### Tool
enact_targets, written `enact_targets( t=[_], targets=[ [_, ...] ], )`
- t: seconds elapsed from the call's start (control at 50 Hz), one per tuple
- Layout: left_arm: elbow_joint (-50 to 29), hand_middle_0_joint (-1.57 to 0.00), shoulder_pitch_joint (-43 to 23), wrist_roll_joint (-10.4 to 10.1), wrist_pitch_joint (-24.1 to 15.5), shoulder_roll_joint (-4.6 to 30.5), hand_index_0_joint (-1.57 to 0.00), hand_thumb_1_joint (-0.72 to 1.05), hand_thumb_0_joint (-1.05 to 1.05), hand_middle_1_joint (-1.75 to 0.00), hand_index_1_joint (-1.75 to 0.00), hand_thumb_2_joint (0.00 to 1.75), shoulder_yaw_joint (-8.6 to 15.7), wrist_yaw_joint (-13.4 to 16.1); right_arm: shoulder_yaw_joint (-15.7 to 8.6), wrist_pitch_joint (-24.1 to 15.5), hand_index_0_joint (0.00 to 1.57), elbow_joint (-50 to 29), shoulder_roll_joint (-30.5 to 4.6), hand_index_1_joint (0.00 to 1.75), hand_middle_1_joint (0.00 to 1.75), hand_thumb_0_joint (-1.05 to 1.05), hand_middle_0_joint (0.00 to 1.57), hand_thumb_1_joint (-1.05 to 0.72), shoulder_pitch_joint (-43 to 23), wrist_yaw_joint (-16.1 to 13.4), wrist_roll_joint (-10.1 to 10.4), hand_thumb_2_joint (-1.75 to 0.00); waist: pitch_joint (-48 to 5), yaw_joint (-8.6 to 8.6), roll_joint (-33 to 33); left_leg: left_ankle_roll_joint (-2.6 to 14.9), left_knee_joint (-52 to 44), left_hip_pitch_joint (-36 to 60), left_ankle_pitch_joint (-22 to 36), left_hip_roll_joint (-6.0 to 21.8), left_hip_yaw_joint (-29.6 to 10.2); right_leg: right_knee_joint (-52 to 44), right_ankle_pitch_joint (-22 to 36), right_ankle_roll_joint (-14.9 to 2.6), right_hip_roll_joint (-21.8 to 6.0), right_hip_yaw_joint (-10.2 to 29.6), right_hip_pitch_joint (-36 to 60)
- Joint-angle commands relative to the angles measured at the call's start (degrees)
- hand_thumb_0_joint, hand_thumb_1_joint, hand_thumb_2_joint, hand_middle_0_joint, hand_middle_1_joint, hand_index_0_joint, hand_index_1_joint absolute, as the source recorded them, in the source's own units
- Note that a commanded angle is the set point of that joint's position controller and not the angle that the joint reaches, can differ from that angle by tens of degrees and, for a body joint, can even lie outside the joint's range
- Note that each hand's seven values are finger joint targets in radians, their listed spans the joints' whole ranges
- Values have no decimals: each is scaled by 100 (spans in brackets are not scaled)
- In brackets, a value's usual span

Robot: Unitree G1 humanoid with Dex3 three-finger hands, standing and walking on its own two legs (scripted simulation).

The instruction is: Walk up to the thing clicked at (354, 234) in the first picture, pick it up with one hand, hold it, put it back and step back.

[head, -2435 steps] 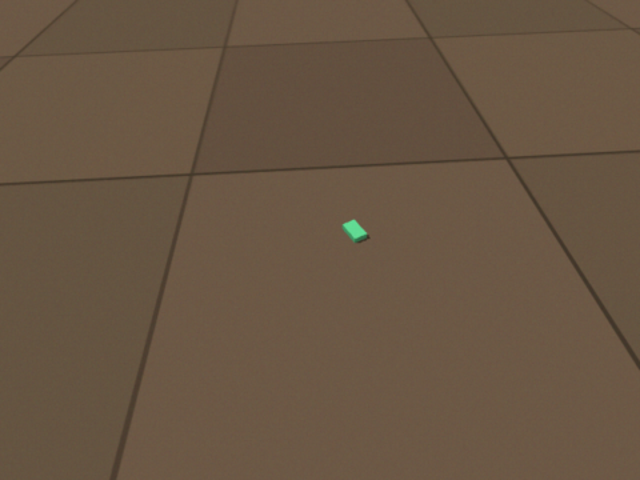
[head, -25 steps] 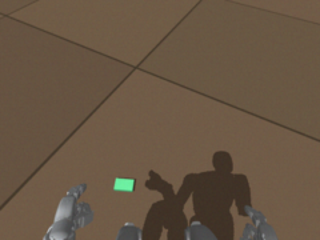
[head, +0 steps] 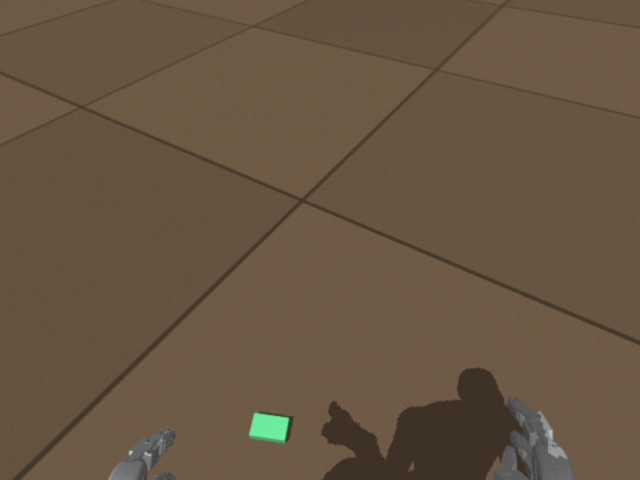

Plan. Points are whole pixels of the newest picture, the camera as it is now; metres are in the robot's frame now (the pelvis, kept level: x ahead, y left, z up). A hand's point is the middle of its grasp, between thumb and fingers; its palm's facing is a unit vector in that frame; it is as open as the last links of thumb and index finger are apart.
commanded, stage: home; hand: left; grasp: from above
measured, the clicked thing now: (269, 427) +0.46 +0.17 -0.70
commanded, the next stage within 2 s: stand in 1.80 s
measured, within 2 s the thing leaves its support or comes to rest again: neither
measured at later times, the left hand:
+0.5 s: hand out of the picture +0.16 +0.18 -0.05, palm faces +0.04 -0.98 -0.21, open 7.4 cm
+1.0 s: hand out of the picture +0.17 +0.18 -0.05, palm faces +0.04 -0.98 -0.21, open 7.4 cm
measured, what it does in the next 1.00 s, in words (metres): stands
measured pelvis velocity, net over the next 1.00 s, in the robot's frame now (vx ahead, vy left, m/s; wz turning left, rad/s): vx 0.01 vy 0.00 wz -0.01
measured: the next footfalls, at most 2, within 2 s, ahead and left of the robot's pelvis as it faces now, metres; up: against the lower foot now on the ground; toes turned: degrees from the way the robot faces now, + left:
none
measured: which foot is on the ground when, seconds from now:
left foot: down 0.00-1.00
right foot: down 0.00-1.00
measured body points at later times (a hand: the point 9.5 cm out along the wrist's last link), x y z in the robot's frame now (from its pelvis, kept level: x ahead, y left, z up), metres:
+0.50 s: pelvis +0.00 +0.00 +0.00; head +0.02 +0.00 +0.45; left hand +0.16 +0.23 -0.03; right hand +0.15 -0.25 -0.07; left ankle +0.01 +0.13 -0.68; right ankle +0.00 -0.14 -0.68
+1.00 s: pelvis +0.01 +0.00 +0.00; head +0.02 +0.00 +0.45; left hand +0.16 +0.23 -0.03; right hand +0.17 -0.25 -0.06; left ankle +0.01 +0.13 -0.68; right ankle +0.00 -0.14 -0.68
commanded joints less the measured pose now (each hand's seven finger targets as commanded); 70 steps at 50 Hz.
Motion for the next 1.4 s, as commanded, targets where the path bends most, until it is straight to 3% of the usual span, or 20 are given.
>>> enact_targets(
  t=[0.0, 0.12, 0.3, 0.46, 0.66, 0.76, 0.86, 0.98, 1.02, 1.04, 1.1, 1.24, 1.32, 1.38],
  targets=[
    [-1120, -20, -273, 71, -332, 614, -20, 90, 0, -30, -30, 90, 342, 18, -296, -348, 20, -814, -710, 30, 30, 0, 20, -90, -294, -78, -20, -90, -346, -91, 71, 167, -923, 619, 1233, -170, 209, -855, 1087, -106, 191, -97, 267],
    [-1107, -20, -173, 80, -341, 597, -20, 90, 0, -30, -30, 90, 313, 33, -283, -360, 20, -771, -711, 30, 30, 0, 20, -90, -314, -58, -17, -90, -357, -26, 183, 143, -942, 660, 1378, -154, 190, -800, 1208, -120, 202, -107, 325],
    [-1016, -20, -165, 20, -331, 595, -20, 90, 0, -30, -30, 90, 341, 39, -283, -334, 20, -806, -728, 30, 30, 0, 20, -90, -345, -47, -10, -90, -282, -15, -134, 183, -917, 490, 1196, -159, 201, -878, 1081, -91, 203, -110, 346],
    [-1126, -20, -244, 46, -371, 611, -20, 90, 0, -30, -30, 90, 349, 21, -315, -367, 20, -764, -740, 30, 30, 0, 20, -90, -293, -57, -19, -90, -338, -58, 95, 139, -981, 592, 1085, -114, 172, -800, 945, -116, 228, -108, 234],
    [-1074, -20, -157, 30, -361, 595, -20, 90, 0, -30, -30, 90, 328, 18, -314, -351, 20, -757, -724, 30, 30, 0, 20, -90, -285, -57, -9, -90, -326, -8, -3, 159, -880, 512, 1225, -139, 236, -824, 1090, -100, 191, -75, 301],
    [-1163, -20, -247, 32, -337, 634, -20, 90, 0, -30, -30, 90, 327, 12, -305, -353, 20, -762, -722, 30, 30, 0, 20, -90, -257, -64, -9, -90, -392, -68, -8, 177, -815, 550, 1363, -149, 234, -830, 1259, -79, 172, -52, 324],
    [-1094, -20, -197, 36, -329, 643, -20, 90, 0, -30, -30, 90, 379, 12, -313, -347, 20, -752, -725, 30, 30, 0, 20, -90, -301, -65, -11, -90, -293, -14, 26, 172, -853, 510, 1204, -143, 256, -854, 1099, -86, 171, -54, 324],
    [-1162, -20, -161, 42, -345, 596, -20, 90, 0, -30, -30, 90, 295, 17, -327, -338, 20, -750, -726, 30, 30, 0, 20, -90, -264, -58, -13, -90, -501, -64, 7, 166, -774, 638, 1593, -138, 230, -745, 1458, -93, 175, -51, 411],
    [-1090, -20, -161, 48, -338, 693, -20, 90, 0, -30, -30, 90, 391, 28, -358, -326, 20, -723, -777, 30, 30, 0, 20, -90, -247, -61, -26, -90, -473, -82, 52, 147, -849, 625, 1473, -116, 174, -723, 1304, -110, 195, -74, 364],
    [-1144, -20, -167, 41, -341, 563, -20, 90, 0, -30, -30, 90, 246, 10, -319, -328, 20, -763, -720, 30, 30, 0, 20, -90, -286, -52, -17, -90, -437, -50, 100, 136, -873, 624, 1493, -112, 167, -725, 1314, -113, 197, -97, 322],
    [-1093, -20, -171, 30, -348, 635, -20, 90, 0, -30, -30, 90, 363, 24, -350, -337, 20, -768, -747, 30, 30, 0, 20, -90, -291, -57, -16, -90, -376, -57, -60, 162, -856, 532, 1283, -123, 182, -782, 1148, -92, 195, -94, 326],
    [-1125, -20, -97, 42, -342, 612, -20, 90, 0, -30, -30, 90, 297, 16, -342, -328, 20, -773, -739, 30, 30, 0, 20, -90, -289, -47, -14, -90, -406, -42, 55, 140, -857, 595, 1468, -109, 173, -716, 1287, -110, 204, -102, 351],
    [-1121, -20, -114, 45, -345, 681, -20, 90, 0, -30, -30, 90, 375, 30, -343, -331, 20, -792, -746, 30, 30, 0, 20, -90, -290, -58, -21, -90, -441, -43, 16, 158, -833, 545, 1350, -124, 200, -743, 1203, -108, 189, -75, 354],
    [-1155, -20, -164, 52, -342, 605, -20, 90, 0, -30, -30, 90, 294, 20, -337, -307, 20, -823, -729, 30, 30, 0, 20, -90, -305, -49, -11, -90, -312, -38, 53, 138, -907, 498, 1218, -95, 154, -734, 1058, -115, 213, -119, 248]
  ],
)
